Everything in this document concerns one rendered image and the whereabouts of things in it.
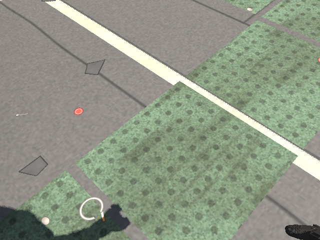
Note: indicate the robot right hand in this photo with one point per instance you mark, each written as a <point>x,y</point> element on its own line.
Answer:
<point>303,232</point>

